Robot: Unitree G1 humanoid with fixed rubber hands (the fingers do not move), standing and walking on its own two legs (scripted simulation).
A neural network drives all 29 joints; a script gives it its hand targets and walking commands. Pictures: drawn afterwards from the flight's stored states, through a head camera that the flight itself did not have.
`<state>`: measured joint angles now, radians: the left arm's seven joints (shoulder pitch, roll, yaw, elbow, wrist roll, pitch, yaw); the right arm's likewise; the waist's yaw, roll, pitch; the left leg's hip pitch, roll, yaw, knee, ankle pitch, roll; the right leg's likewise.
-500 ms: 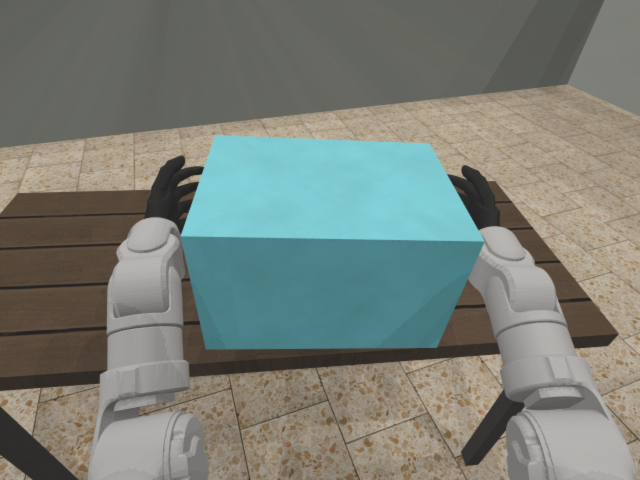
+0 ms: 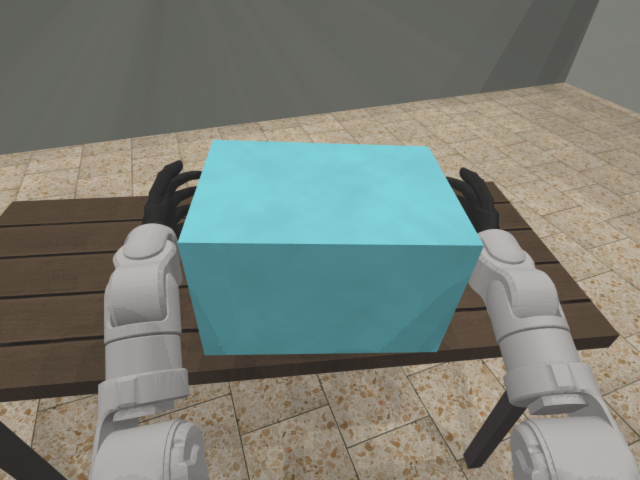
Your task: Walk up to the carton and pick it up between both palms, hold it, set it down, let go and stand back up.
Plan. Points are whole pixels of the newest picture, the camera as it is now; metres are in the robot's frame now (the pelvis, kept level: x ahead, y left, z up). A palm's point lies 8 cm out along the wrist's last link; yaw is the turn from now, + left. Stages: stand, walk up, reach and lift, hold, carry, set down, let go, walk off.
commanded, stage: hold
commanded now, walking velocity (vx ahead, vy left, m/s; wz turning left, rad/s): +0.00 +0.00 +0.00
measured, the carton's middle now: (323, 244) +0.36 +0.00 +0.15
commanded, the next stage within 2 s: none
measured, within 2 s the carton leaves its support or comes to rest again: neither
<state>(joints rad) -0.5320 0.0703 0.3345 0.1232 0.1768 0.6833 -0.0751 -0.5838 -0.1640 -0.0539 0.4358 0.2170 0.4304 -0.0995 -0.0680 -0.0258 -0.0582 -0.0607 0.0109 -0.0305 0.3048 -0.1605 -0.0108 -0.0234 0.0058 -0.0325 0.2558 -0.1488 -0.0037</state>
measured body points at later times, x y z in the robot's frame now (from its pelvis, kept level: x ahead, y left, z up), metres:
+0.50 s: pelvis +0.00 +0.00 +0.00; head -0.05 +0.02 +0.45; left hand +0.37 +0.20 +0.19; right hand +0.37 -0.18 +0.18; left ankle +0.01 +0.12 -0.75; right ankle +0.00 -0.12 -0.75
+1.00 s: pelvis +0.00 +0.00 +0.00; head -0.05 +0.02 +0.45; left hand +0.37 +0.20 +0.19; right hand +0.37 -0.18 +0.18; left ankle +0.01 +0.12 -0.75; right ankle +0.00 -0.12 -0.75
